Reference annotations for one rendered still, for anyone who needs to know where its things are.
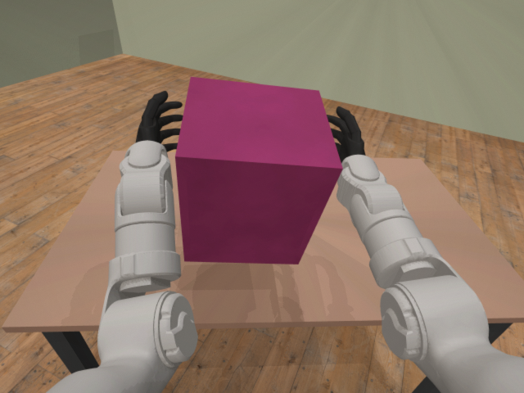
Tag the carton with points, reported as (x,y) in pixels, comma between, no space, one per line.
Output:
(256,165)

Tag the left robot hand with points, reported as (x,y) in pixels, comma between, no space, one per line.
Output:
(151,124)

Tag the table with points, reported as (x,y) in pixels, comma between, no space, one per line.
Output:
(332,286)

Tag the robot left forearm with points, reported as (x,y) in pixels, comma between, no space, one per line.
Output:
(145,256)

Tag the robot right forearm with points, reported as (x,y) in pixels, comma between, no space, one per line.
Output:
(397,249)

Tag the robot right upper arm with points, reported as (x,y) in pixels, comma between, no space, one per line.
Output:
(439,324)

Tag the robot left upper arm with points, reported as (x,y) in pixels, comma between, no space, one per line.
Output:
(142,341)

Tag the right robot hand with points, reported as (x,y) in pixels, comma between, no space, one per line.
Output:
(349,138)

